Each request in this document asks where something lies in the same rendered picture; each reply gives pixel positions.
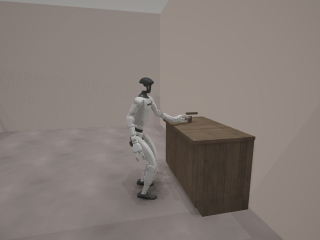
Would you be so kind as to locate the left robot upper arm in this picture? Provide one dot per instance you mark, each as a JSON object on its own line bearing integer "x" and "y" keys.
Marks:
{"x": 154, "y": 108}

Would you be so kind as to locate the right robot forearm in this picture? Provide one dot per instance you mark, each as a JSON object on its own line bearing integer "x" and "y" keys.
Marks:
{"x": 131, "y": 128}

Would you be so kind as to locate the robot left thigh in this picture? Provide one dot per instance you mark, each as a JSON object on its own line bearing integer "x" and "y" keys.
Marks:
{"x": 150, "y": 143}

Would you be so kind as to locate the right robot hand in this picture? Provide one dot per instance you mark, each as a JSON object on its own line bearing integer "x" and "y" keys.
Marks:
{"x": 137, "y": 148}

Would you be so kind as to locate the left robot forearm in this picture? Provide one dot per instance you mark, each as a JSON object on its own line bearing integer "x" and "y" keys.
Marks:
{"x": 169, "y": 118}

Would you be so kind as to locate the counter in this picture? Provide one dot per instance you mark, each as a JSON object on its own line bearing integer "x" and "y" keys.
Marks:
{"x": 212, "y": 162}

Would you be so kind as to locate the right robot foot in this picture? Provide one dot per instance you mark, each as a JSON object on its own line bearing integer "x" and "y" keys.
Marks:
{"x": 147, "y": 196}

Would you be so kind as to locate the right robot upper arm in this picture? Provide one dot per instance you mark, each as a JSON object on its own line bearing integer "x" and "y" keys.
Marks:
{"x": 137, "y": 102}

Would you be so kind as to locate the left robot hand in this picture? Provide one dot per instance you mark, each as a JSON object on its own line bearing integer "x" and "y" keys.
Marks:
{"x": 181, "y": 118}

